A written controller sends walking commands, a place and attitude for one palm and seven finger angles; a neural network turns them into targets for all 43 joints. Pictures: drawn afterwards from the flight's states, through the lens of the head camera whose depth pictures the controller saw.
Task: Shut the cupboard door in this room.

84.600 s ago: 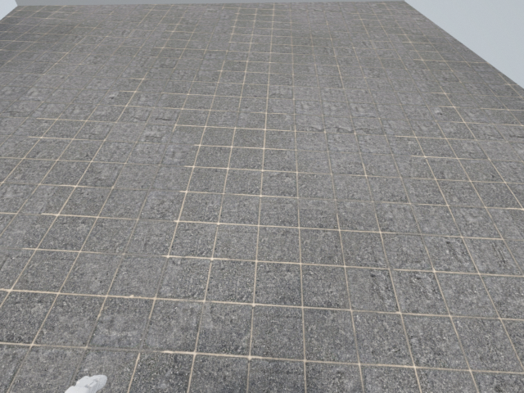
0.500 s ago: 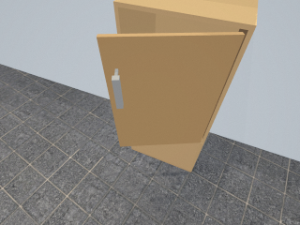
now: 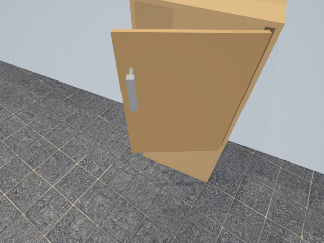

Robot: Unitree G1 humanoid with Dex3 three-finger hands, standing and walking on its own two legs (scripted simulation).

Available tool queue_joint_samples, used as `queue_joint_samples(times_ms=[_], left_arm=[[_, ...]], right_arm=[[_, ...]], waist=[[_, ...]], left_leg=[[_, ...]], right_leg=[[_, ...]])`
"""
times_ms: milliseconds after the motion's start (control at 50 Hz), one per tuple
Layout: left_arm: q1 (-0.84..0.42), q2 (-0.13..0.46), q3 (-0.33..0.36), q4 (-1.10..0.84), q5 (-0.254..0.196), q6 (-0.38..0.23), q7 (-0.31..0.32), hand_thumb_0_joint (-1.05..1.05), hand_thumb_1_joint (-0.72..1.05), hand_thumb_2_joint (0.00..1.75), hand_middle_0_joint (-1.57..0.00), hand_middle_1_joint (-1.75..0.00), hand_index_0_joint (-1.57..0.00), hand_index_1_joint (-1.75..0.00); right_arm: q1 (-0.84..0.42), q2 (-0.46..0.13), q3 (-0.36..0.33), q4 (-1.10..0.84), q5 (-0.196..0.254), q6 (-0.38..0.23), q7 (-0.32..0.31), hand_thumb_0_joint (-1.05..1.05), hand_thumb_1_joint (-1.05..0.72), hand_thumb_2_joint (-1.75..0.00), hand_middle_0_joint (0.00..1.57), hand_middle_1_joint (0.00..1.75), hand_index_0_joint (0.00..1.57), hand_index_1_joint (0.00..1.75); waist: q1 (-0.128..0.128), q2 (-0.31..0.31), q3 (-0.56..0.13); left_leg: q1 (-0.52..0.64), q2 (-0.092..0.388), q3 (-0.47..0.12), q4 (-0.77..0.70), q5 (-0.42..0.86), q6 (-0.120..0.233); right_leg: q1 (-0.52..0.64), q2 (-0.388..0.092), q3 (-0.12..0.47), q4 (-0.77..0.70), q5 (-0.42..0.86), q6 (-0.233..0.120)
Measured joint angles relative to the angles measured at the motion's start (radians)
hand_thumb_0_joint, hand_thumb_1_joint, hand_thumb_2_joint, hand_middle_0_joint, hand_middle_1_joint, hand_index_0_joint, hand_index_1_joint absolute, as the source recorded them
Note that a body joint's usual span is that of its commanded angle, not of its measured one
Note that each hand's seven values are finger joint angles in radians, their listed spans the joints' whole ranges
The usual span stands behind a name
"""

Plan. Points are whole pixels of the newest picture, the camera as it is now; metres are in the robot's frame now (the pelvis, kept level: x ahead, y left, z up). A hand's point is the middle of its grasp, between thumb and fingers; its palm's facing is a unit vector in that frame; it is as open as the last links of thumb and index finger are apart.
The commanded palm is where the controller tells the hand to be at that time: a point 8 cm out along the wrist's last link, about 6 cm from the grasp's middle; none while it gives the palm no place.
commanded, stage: look again from close up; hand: left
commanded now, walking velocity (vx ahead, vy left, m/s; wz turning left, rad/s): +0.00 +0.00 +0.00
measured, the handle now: (132, 89) +0.53 +0.12 +0.07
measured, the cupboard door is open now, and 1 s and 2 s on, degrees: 27 27 27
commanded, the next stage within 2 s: shuffle to correct the standing spot in 0.44 s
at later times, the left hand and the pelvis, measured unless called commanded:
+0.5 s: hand out of the picture +0.01 +0.21 -0.17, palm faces -0.01 -0.97 -0.25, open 7.4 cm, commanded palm none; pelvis -0.03 +0.00 +0.00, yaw -1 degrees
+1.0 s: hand out of the picture -0.11 +0.13 -0.18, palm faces +0.14 -0.98 -0.15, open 7.4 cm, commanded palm none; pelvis -0.01 -0.02 +0.00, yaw +4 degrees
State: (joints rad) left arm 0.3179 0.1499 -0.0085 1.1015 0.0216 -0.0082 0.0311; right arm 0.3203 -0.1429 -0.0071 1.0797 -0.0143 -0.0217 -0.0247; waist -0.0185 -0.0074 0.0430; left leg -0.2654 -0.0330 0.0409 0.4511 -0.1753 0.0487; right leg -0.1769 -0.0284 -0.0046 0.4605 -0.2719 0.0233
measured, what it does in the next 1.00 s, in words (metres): stands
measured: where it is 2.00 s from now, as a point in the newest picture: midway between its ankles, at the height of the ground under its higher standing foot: outside the picture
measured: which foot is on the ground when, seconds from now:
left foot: down 0.00-1.00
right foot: down 0.00-1.00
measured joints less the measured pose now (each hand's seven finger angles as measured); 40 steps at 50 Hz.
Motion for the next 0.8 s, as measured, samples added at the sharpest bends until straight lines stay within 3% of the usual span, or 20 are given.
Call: queue_joint_samples(times_ms=[120,280,540,640,720,800], left_arm=[[0.006,0.029,0.011,-0.052,0.002,0.000,0.013,0.01,0.91,0.90,-0.20,-0.30,-0.20,-0.30],[-0.022,0.066,0.010,-0.102,0.004,-0.004,0.007,0.01,0.91,0.90,-0.19,-0.30,-0.20,-0.30],[-0.035,0.111,0.008,-0.094,0.008,0.005,-0.011,0.01,0.91,0.90,-0.20,-0.30,-0.20,-0.30],[-0.016,0.106,0.010,-0.064,0.007,0.014,-0.006,0.01,0.91,0.90,-0.20,-0.30,-0.20,-0.30],[0.017,0.082,0.013,-0.045,0.015,0.029,-0.012,0.01,0.91,0.90,-0.19,-0.30,-0.20,-0.30],[0.052,0.053,0.020,-0.038,0.014,0.039,-0.023,0.01,0.91,0.90,-0.19,-0.30,-0.19,-0.30]], right_arm=[[-0.057,-0.036,-0.012,-0.059,-0.003,0.006,-0.001,0.01,-0.91,-0.90,0.20,0.30,0.20,0.30],[-0.137,-0.076,-0.012,-0.099,-0.001,0.003,0.011,0.00,-0.91,-0.90,0.20,0.30,0.20,0.30],[-0.121,-0.120,-0.009,-0.065,-0.001,0.015,0.023,0.00,-0.91,-0.90,0.20,0.30,0.20,0.30],[-0.086,-0.106,-0.006,-0.028,-0.004,0.028,0.020,0.01,-0.91,-0.90,0.20,0.30,0.20,0.30],[-0.048,-0.070,-0.005,-0.004,-0.007,0.047,0.020,0.01,-0.91,-0.90,0.20,0.30,0.20,0.30],[-0.027,-0.033,-0.011,0.010,-0.007,0.056,0.014,0.01,-0.91,-0.90,0.20,0.30,0.20,0.30]], waist=[[0.013,0.021,-0.050],[0.031,0.009,-0.065],[0.025,-0.011,-0.040],[0.014,-0.015,-0.041],[0.009,-0.018,-0.053],[0.012,-0.013,-0.040]], left_leg=[[-0.024,0.007,0.000,0.083,-0.047,0.001],[-0.005,0.013,0.013,0.074,-0.033,0.000],[0.000,0.012,0.008,-0.006,0.039,0.002],[-0.002,0.004,0.002,-0.025,0.043,-0.001],[-0.006,-0.004,-0.006,-0.027,-0.008,0.003],[-0.011,-0.002,-0.015,-0.026,-0.003,-0.002]], right_leg=[[-0.017,0.005,0.000,0.067,-0.037,0.000],[-0.009,0.010,0.014,0.070,-0.024,0.000],[-0.005,0.011,0.009,-0.008,0.046,0.003],[-0.008,0.004,0.002,-0.017,0.044,0.005],[-0.021,-0.004,-0.008,0.014,-0.049,-0.011],[-0.028,-0.004,-0.023,0.023,-0.045,-0.023]])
